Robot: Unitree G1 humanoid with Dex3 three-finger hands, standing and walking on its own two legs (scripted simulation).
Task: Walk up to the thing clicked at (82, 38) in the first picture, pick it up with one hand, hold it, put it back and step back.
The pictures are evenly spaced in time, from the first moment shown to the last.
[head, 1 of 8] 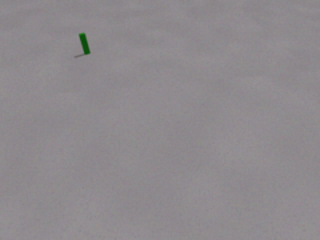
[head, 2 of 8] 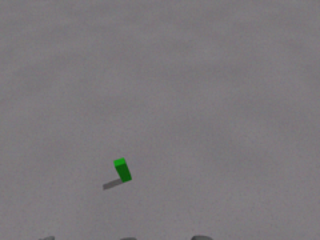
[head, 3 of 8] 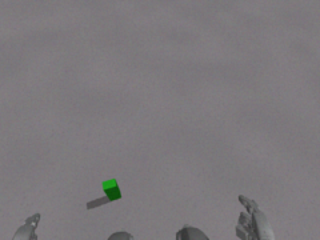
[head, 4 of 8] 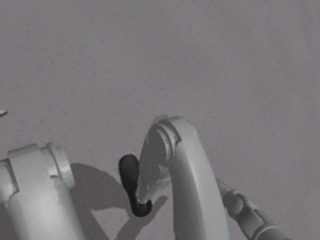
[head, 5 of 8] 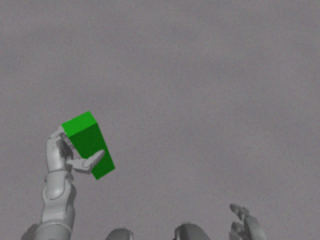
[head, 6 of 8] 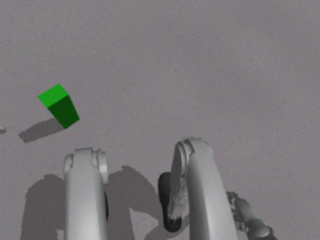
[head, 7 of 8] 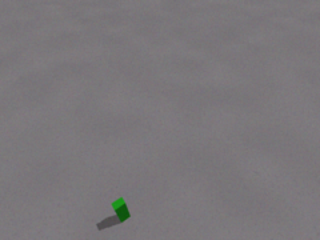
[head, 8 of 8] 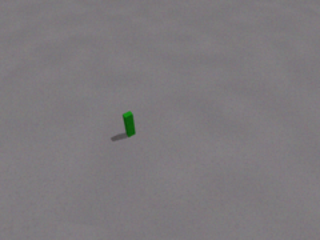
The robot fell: no
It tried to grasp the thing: yes
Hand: left
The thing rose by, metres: 0.64
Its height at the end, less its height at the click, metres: +0.00
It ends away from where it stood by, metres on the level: 0.02
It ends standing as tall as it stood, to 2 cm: yes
